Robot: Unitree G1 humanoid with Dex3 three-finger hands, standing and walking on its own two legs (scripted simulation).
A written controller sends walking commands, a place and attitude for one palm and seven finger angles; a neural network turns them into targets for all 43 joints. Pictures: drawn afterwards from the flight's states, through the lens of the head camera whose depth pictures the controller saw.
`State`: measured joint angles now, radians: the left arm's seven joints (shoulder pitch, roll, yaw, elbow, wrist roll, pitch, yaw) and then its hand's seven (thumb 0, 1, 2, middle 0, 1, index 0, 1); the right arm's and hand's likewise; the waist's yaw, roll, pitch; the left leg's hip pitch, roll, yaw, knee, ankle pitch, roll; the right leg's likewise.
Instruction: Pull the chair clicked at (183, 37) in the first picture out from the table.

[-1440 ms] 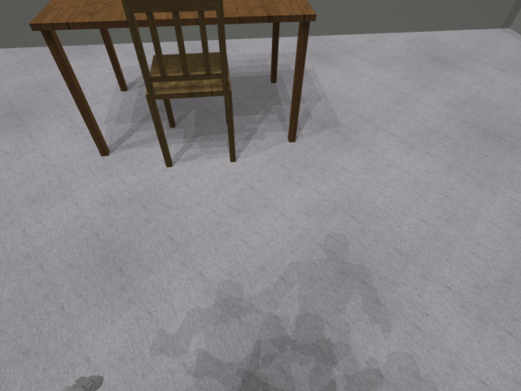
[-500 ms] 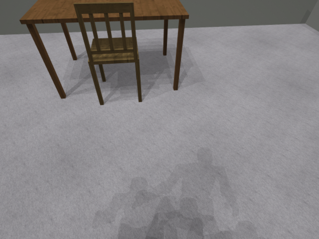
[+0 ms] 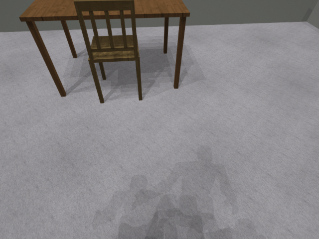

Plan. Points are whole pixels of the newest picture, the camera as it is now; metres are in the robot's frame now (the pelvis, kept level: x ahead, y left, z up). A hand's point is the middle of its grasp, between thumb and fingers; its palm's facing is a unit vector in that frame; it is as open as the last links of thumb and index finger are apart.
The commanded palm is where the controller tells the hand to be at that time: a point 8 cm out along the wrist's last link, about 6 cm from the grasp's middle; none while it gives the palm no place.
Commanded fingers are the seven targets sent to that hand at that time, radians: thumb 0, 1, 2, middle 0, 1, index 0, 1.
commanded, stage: walk to a spot facing it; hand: left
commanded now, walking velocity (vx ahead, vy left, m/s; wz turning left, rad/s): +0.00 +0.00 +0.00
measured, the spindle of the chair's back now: (109, 30) +1.40 +0.44 -0.11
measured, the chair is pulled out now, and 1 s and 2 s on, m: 0.00 0.00 0.00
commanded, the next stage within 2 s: turn to face it in 1.66 s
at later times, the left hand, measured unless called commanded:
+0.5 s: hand out of the picture +0.04 +0.20 -0.20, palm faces -0.01 -0.99 -0.13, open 7.4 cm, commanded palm none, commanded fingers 0.00 0.90 0.90 -0.20 -0.30 -0.20 -0.30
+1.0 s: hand (118, 179) +0.35 +0.17 -0.18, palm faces +0.03 -0.98 -0.20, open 7.2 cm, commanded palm none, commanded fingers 0.00 0.90 0.90 -0.20 -0.30 -0.20 -0.30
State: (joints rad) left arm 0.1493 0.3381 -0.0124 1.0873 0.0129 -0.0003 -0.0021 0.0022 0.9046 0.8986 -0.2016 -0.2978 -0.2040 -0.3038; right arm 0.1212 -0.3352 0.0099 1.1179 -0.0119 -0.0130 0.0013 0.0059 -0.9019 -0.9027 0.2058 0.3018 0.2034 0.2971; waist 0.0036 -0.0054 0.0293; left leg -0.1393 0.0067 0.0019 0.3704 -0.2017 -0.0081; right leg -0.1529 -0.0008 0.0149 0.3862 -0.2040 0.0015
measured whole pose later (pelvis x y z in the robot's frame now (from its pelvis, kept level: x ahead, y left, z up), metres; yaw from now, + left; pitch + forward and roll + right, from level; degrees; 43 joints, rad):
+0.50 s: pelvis +0.08 +0.03 -0.01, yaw -1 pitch -1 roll -1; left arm 0.37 0.19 0.02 1.13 0.02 0.02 -0.01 0.00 0.91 0.90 -0.20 -0.30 -0.20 -0.30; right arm 0.39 -0.15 0.00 1.12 -0.03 -0.07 -0.01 0.00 -0.91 -0.90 0.20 0.30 0.20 0.30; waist -0.02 -0.04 0.00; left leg -0.10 0.01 0.07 0.51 -0.40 0.03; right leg -0.34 -0.02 -0.03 0.97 -0.46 -0.02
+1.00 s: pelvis +0.28 -0.01 -0.01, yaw +1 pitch -1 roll -2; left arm 0.22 0.18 0.05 1.05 0.03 -0.06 0.02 -0.01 0.95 0.90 -0.20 -0.30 -0.20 -0.30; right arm 0.30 -0.16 -0.06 1.09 -0.03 -0.03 0.00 0.01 -0.91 -0.90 0.20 0.30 0.20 0.30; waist -0.05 0.01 0.02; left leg -0.53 0.13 0.05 1.14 -0.30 0.01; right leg -0.24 -0.01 -0.18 0.49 -0.24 -0.04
